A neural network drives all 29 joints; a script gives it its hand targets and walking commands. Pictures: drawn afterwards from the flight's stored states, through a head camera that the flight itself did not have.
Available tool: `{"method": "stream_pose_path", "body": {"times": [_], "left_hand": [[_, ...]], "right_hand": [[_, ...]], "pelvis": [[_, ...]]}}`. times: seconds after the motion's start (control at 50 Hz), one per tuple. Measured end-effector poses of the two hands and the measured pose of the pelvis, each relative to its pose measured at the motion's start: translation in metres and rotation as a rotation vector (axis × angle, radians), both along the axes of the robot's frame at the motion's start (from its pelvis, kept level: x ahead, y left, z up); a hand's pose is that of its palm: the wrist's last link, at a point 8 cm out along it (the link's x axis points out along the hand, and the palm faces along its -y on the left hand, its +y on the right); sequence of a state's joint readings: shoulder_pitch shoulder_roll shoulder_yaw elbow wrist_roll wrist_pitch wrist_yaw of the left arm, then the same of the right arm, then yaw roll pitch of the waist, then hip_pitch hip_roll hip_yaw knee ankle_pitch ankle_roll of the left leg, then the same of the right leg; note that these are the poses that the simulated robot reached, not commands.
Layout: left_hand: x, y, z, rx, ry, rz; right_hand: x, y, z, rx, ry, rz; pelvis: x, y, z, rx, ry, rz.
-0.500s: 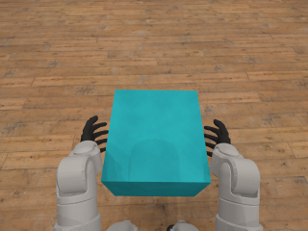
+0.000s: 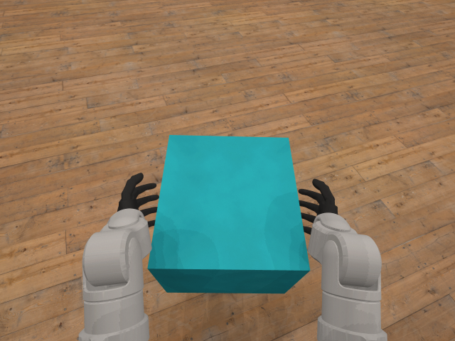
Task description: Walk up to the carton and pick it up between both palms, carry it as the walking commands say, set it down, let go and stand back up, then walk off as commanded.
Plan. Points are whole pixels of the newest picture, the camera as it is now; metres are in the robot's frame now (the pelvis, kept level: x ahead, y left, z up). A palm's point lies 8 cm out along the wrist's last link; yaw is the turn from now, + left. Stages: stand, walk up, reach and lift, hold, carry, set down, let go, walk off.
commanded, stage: carry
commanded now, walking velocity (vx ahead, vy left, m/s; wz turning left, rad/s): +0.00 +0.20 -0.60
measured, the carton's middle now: (227, 215) +0.35 +0.01 -0.01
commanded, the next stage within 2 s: none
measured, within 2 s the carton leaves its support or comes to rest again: neither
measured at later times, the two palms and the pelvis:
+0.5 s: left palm (121, 244) +0.25 +0.18 +0.06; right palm (325, 317) +0.16 -0.11 +0.08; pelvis -0.08 +0.11 +0.00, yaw -18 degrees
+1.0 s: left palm (112, 273) +0.21 +0.18 +0.06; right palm out of the picture +0.03 -0.07 +0.06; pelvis -0.13 +0.22 -0.01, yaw -33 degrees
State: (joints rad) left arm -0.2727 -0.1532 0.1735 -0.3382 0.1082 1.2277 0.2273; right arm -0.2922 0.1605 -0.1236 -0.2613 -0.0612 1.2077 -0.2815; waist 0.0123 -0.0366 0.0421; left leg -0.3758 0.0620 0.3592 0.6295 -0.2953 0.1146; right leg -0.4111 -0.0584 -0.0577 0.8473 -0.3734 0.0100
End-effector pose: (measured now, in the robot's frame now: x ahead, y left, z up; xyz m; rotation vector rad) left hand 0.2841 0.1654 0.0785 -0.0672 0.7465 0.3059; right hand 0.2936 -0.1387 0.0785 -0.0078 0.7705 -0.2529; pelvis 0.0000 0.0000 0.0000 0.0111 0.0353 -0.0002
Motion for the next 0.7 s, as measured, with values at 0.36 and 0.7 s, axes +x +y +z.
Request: {"method": "stream_pose_path", "body": {"times": [0.36, 0.7], "left_hand": [[-0.01, -0.006, -0.028, -0.046, 0.036, -0.289], [-0.063, 0.0, 0.002, 0.017, -0.018, -0.418]], "right_hand": [[-0.098, 0.003, -0.016, -0.031, 0.035, -0.291], [-0.19, 0.024, -0.01, 0.033, -0.018, -0.416]], "pelvis": [[-0.056, 0.081, -0.004, -0.002, 0.061, -0.214], [-0.106, 0.132, -0.006, 0.003, -0.004, -0.405]]}}
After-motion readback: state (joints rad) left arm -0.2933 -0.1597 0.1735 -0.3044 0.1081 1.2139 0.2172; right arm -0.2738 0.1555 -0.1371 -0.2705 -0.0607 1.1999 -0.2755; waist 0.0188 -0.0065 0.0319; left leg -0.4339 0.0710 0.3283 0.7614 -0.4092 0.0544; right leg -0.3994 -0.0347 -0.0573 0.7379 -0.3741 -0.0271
